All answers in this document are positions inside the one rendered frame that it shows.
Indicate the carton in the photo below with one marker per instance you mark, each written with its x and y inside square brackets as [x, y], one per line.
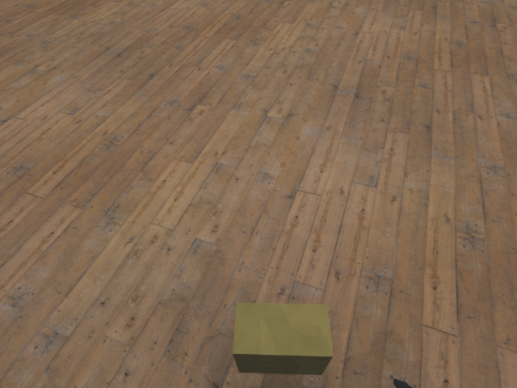
[282, 338]

